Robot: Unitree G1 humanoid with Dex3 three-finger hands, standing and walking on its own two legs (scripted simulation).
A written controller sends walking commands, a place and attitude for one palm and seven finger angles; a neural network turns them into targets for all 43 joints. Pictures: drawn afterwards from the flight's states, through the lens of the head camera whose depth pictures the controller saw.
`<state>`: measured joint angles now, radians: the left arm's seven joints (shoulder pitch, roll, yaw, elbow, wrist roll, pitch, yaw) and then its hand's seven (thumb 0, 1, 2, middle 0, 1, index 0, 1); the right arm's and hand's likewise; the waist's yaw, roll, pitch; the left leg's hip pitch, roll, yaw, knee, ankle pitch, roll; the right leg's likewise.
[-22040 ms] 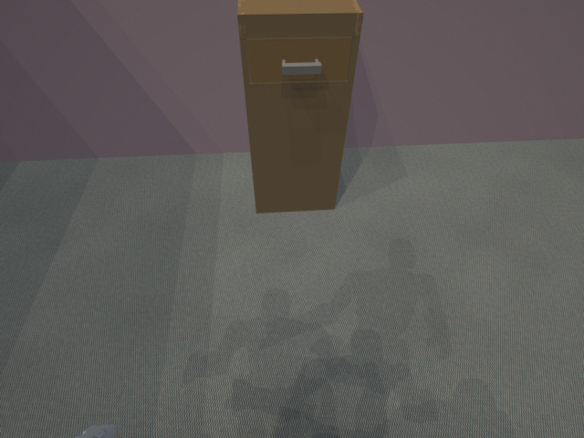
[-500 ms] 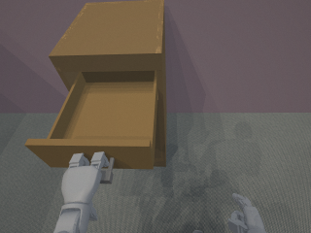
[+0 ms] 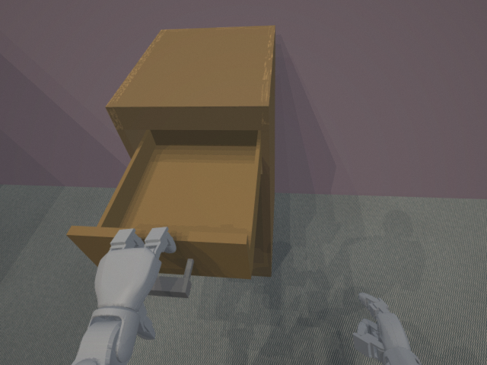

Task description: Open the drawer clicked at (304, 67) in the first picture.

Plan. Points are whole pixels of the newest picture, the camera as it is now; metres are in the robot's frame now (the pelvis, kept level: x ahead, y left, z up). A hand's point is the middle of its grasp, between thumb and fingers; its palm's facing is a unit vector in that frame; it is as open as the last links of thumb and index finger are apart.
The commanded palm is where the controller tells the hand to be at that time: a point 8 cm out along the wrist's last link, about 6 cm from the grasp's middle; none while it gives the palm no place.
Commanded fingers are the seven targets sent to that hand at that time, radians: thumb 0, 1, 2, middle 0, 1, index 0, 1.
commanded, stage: lift the hand off the handle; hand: left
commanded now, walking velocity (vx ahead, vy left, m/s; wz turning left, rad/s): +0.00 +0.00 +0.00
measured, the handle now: (158, 274) +0.26 +0.21 -0.03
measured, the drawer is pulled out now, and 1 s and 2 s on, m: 0.30 0.30 0.30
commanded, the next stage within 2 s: draw the hand back to the body in 0.64 s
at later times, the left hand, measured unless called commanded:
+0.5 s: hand (136, 248) +0.24 +0.19 +0.11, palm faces +0.13 -0.13 -0.98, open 13.8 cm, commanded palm +0.19 +0.19 +0.17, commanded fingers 0.00 -0.50 0.30 -0.30 -1.20 -0.30 -1.20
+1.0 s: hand (115, 250) +0.23 +0.22 +0.12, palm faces +0.11 -0.10 -0.99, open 13.8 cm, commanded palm +0.19 +0.22 +0.18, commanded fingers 0.00 -0.50 0.30 -0.30 -1.20 -0.30 -1.20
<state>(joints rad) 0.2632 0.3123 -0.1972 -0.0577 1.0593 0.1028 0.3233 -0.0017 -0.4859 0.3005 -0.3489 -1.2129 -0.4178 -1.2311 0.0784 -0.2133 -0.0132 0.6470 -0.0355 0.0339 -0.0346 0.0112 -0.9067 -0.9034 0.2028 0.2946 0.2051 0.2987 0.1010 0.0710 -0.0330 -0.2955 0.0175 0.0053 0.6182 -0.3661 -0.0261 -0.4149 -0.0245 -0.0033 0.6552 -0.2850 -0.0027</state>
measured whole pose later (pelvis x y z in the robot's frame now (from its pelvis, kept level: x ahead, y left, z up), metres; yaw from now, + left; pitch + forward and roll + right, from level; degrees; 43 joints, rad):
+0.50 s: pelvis +0.01 +0.00 +0.01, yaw -1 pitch -1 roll +0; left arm 0.27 0.37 -0.18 -0.35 1.00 0.17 0.13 0.00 -0.49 0.30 -0.33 -1.20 -0.32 -1.20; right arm 0.06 -0.23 0.02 0.64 -0.01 0.09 0.02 0.01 -0.91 -0.90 0.20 0.29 0.20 0.30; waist 0.12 0.11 -0.01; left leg -0.11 0.02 0.02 0.45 -0.31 -0.02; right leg -0.24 -0.01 0.00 0.49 -0.23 0.00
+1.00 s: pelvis +0.00 +0.00 +0.02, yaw +0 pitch -3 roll +0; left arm 0.27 0.43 -0.09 -0.36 0.95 0.16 0.08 0.00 -0.49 0.30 -0.32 -1.20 -0.32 -1.20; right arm 0.06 -0.24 0.03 0.64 0.00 0.10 0.01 0.01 -0.91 -0.90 0.20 0.29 0.20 0.30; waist 0.12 0.11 0.02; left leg -0.09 0.03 0.01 0.41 -0.28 -0.03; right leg -0.21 -0.01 -0.01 0.45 -0.20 0.00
